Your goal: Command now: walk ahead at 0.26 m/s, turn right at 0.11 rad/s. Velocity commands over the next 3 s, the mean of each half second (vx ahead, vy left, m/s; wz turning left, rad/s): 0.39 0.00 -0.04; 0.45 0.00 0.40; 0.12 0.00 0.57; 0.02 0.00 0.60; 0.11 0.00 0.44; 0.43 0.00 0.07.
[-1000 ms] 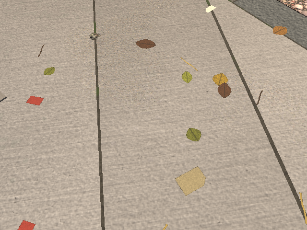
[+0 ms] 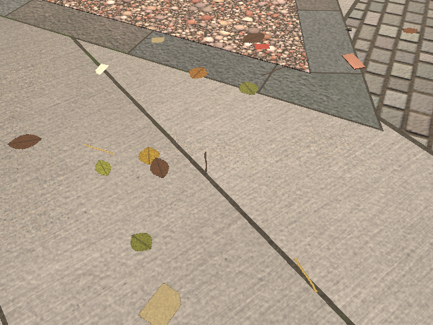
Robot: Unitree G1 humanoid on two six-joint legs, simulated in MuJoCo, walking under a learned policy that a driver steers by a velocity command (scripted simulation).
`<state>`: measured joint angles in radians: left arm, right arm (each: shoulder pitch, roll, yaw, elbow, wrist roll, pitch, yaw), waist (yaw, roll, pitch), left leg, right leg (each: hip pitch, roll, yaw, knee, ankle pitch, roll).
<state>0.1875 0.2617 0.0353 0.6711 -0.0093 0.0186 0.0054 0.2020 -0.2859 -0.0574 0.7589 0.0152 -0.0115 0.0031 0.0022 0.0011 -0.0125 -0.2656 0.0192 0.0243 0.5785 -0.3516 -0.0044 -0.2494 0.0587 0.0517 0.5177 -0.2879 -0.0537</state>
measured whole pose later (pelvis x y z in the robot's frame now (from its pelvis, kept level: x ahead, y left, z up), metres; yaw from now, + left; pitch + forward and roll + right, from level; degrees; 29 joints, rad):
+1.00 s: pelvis +0.47 -0.02 -0.02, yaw +15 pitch +2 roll -2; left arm 0.31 0.28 0.06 0.84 0.00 -0.04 0.02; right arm 0.09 -0.28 -0.05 0.61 0.01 -0.05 0.05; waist 0.04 0.03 0.07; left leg -0.54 -0.02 0.05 0.59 -0.06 0.09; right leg -0.01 -0.04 -0.22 0.70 -0.52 0.03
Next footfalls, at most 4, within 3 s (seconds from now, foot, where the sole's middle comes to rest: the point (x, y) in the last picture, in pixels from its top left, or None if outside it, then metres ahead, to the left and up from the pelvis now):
0.02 left None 0.02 0.12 -0.77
0.44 right None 0.32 -0.15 -0.77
0.98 left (195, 295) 0.62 0.10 -0.77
1.44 right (249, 257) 0.75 -0.08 -0.77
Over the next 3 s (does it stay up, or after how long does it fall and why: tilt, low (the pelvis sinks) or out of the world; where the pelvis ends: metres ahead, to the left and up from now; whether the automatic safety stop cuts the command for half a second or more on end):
stays up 0.65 0.23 0.01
